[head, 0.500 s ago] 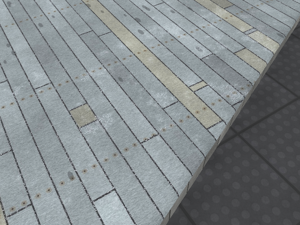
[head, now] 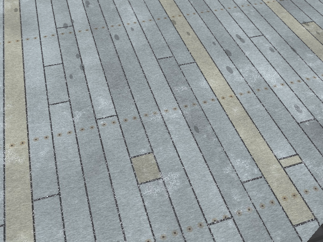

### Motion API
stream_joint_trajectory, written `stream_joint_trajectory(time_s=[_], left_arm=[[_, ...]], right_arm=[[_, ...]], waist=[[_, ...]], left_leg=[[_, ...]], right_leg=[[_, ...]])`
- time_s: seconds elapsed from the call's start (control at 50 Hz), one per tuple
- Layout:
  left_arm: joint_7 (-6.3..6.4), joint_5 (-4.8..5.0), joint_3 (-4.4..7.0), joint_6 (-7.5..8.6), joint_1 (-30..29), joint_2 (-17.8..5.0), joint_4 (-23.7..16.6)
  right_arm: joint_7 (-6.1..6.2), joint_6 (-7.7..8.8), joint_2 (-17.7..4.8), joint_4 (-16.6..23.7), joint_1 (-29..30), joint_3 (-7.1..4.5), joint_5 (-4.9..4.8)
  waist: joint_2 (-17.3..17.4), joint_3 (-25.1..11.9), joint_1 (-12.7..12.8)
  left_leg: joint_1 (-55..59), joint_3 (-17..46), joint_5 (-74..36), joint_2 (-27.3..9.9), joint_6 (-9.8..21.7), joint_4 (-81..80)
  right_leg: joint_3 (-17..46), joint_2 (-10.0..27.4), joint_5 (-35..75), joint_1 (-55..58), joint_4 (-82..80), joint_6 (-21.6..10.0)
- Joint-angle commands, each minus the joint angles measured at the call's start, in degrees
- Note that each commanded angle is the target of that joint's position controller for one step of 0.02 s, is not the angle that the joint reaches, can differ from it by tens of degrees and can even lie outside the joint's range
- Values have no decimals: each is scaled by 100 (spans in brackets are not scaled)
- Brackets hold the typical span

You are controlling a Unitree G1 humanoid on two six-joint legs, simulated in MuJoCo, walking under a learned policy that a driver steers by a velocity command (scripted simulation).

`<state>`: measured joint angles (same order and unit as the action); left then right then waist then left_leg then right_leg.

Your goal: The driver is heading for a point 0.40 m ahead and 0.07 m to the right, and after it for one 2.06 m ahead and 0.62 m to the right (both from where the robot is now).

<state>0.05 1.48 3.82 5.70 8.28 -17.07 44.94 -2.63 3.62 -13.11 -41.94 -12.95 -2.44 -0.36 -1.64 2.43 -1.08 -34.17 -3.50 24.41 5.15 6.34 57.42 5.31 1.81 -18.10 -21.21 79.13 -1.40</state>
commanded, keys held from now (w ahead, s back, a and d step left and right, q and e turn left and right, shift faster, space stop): w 0.10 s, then w+e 0.16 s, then e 0.74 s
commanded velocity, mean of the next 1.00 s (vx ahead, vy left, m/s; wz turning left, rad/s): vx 0.24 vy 0.00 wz -0.27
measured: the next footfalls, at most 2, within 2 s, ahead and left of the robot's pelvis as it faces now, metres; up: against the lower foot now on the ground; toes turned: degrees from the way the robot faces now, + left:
right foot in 0.42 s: +0.49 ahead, -0.06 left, +0.00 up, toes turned -2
left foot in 0.88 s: +0.57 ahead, +0.15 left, +0.00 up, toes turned -23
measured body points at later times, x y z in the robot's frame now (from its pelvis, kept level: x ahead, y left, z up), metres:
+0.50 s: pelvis +0.32 +0.00 +0.04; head +0.37 +0.02 +0.49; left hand +0.52 +0.24 -0.06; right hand +0.38 -0.29 -0.06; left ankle +0.13 +0.10 -0.56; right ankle +0.45 -0.06 -0.67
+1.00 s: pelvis +0.45 +0.06 +0.06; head +0.48 +0.07 +0.51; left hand +0.70 +0.27 -0.04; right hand +0.49 -0.24 -0.02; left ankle +0.53 +0.16 -0.67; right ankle +0.40 -0.05 -0.60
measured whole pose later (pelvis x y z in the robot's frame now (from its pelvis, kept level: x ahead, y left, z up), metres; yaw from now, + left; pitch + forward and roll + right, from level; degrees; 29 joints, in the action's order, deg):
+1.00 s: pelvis +0.45 +0.06 +0.06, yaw -22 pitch +3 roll -1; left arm 1.0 0.8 4.5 -2.7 11.0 -19.2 36.4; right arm 2.5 0.7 -14.4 -37.6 -10.9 -2.4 1.5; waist -2.3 0.0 -0.2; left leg -20.5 1.9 12.0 -0.5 0.0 29.8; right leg 5.9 -6.3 -26.8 -33.0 64.3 3.1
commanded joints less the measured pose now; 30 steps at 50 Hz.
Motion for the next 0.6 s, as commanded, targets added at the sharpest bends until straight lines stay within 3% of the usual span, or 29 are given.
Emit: stream_joint_trajectory(time_s=[0.02, 0.06, 0.08, 0.1, 0.12, 0.14, 0.16, 0.2, 0.26, 0.3, 0.34, 0.38, 0.4, 0.42, 0.44, 0.46, 0.48, 0.5, 0.52, 0.54, 0.56, 0.6], left_arm=[[-10, -35, 25, 53, 352, -232, -498], [-32, -34, 4, 1, 91, -140, -541], [-80, -43, -38, -16, 6, -55, -563], [-120, -65, -100, -18, -167, 25, -653], [-132, -109, -118, -38, -337, -111, -739], [-129, -178, -147, -30, -706, -36, -805], [-156, -166, -134, -29, -806, -34, -788], [-210, -78, -139, 30, -1061, 12, -807], [-300, 43, -163, 65, -1715, 24, -967], [-429, 28, -131, 101, -1736, -52, -1002], [-543, -19, -60, 141, -1492, -212, -981], [-574, -52, 62, 124, -633, -470, -762], [-524, -32, 148, 106, 155, -677, -568], [-407, -56, 188, 102, 1112, -822, -375], [-341, -203, 123, 98, 1369, -1023, -292], [-287, -457, 109, 127, 1075, -1091, -519], [-178, -318, 158, -29, 736, -822, -795], [-94, -188, 68, -138, 301, -590, -942], [-58, -124, 36, -216, 82, -574, -991], [-30, -127, 58, -249, 26, -691, -1030], [-46, -169, 73, -274, 2, -742, -1035], [-91, -180, 90, -278, -1, -747, -1009]], right_arm=[[71, 281, -426, 331, 1, -184, 27], [149, 277, -345, 153, -460, -128, -13], [183, 246, -271, 64, -689, -74, -8], [205, 184, -371, 21, -826, -87, -35], [223, 136, -606, 144, -641, -143, -49], [289, 73, -511, 153, -721, -120, -38], [313, 88, -460, 122, -807, -62, 34], [351, 171, -607, 40, -1033, -57, 44], [420, 218, -894, -109, -1331, -129, 31], [469, 156, -964, -198, -1304, -143, 81], [535, 77, -1094, -227, -1275, -181, 119], [661, -2, -1225, -142, -1049, -229, 163], [697, -49, -1310, -56, -808, -256, 191], [680, -47, -1397, 110, -329, -267, 205], [600, 9, -681, 357, -570, -98, 436], [462, 91, -517, 352, -1640, 32, 154], [344, 159, -1232, 350, -1114, -70, 49], [306, 175, -1317, 603, -428, -88, -6], [321, 150, -1195, 638, -160, -58, 96], [357, 63, -1156, 707, -181, -63, 140], [374, -34, -1099, 711, -293, -64, 126], [497, -135, -835, 671, -495, 0, 139]], waist=[[289, -489, 331], [491, -364, 213], [384, -314, 225], [256, -209, 221], [138, -34, 218], [59, -7, 38], [213, -102, -44], [552, -286, -180], [606, -41, -474], [653, 63, -446], [744, -183, -313], [934, -586, 99], [984, -867, 493], [775, -1228, 1084], [-896, -1775, 683], [-1330, -3080, 213], [-317, -3118, 616], [161, -2157, 534], [877, -1483, 285], [838, -1076, 106], [567, -740, -62], [184, -633, -207]], left_leg=[[1410, 2841, -1967, -1196, 675, -3417], [1778, 2551, -2229, -1243, 820, -3856], [1946, 2445, -2185, -1268, 800, -4002], [2093, 2091, -2101, -1109, 641, -4211], [1852, 1675, -2355, -952, 523, -4496], [1790, 1277, -2795, -809, 391, -4578], [1884, 951, -3414, -719, 243, -4658], [2461, 712, -3883, -815, 75, -4755], [3320, 719, -3782, -1180, -86, -5054], [3680, 482, -4780, -1249, -258, -4810], [4102, 359, -6245, -1331, -406, -4196], [4318, 365, -7753, -1335, -606, -3102], [4044, 357, -8113, -1286, -731, -2069], [3371, 216, -7401, -1025, -930, -434], [1270, 252, -644, -212, -1064, 1789], [-423, 1231, 1542, 262, -1396, 3630], [-348, 1639, 736, -168, -1204, 3499], [-573, 1428, 533, -378, -1104, 3163], [-514, 1154, 386, -494, -1004, 2744], [-347, 1109, 234, -562, -1002, 2354], [-70, 1058, 187, -632, -1008, 1961], [254, 852, 72, -658, -1113, 1087]], right_leg=[[176, 331, 151, -1345, -131, -292], [-90, 332, 3, -1832, -38, -263], [-149, 359, 51, -2241, 96, -267], [-267, 440, 297, -2496, -374, -271], [-499, 391, 793, -2370, -1240, -188], [-671, 292, 1365, -2121, -1981, -43], [-871, 143, 1911, -1868, -2452, -9], [-889, 74, 2603, -1732, -3336, 38], [-943, 17, 3059, -1932, -4558, -47], [-1024, -166, 3152, -1781, -5048, -154], [-1108, -489, 2921, -1388, -5191, -296], [-1219, -833, 2389, -692, -5120, -400], [-1142, -830, 2401, 87, -5217, -497], [-635, -419, 3266, 1293, -5795, -796], [658, 786, 5715, 3342, -4696, -1283], [3568, 2318, 5969, 4999, -4844, -2723], [3099, 1906, 4929, 4329, -5375, -2466], [2396, 1567, 4189, 3418, -5540, -2222], [2057, 1247, 3555, 2301, -5918, -1967], [1911, 1075, 3193, 1459, -6130, -1905], [1734, 869, 3032, 749, -6319, -1842], [1243, 555, 3904, -8, -6245, -1715]])
Over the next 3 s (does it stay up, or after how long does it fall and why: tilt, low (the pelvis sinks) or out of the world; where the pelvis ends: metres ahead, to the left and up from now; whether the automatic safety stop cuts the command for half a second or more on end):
stays up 0.91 -0.23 0.05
